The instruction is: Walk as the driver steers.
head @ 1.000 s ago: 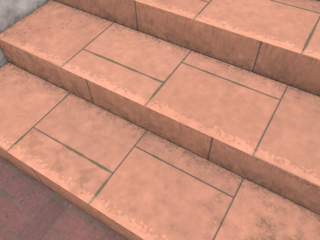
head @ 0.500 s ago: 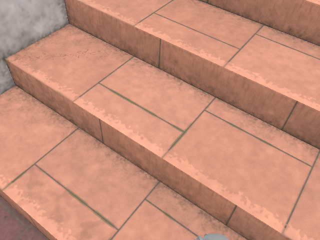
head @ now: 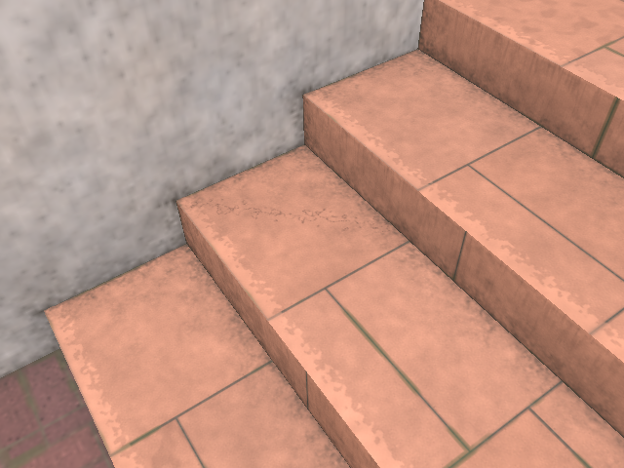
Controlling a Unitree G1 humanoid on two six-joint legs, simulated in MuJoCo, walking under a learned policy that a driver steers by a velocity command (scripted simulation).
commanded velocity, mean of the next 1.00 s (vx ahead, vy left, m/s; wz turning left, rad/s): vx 0.50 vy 0.00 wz -0.39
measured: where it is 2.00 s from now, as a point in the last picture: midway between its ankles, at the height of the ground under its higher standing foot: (558, 211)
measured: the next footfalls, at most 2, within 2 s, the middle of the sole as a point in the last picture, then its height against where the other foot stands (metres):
left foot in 0.22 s outside the picture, level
right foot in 0.68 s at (451, 453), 0.16 m higher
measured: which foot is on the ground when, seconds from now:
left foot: up 0.00-0.20, down 0.22-0.72, up 0.74-1.00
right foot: down 0.00-0.22, up 0.24-0.66, down 0.68-1.00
